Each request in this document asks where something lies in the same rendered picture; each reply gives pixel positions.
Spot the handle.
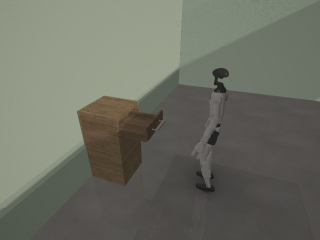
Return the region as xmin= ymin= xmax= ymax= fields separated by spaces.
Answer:
xmin=152 ymin=120 xmax=165 ymax=132

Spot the robot left shin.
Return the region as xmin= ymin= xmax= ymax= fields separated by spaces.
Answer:
xmin=200 ymin=162 xmax=211 ymax=188

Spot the left robot upper arm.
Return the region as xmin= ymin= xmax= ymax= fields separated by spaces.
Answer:
xmin=211 ymin=93 xmax=223 ymax=124

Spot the robot torso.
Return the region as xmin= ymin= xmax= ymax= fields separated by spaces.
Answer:
xmin=209 ymin=90 xmax=228 ymax=137

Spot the cabinet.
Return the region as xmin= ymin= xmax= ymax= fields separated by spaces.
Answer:
xmin=77 ymin=95 xmax=142 ymax=186

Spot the left robot forearm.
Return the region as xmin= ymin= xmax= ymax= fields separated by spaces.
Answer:
xmin=200 ymin=118 xmax=218 ymax=145

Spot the drawer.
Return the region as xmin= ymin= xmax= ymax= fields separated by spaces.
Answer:
xmin=118 ymin=110 xmax=163 ymax=142

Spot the robot left hand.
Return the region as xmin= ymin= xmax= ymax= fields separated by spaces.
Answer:
xmin=191 ymin=142 xmax=205 ymax=160

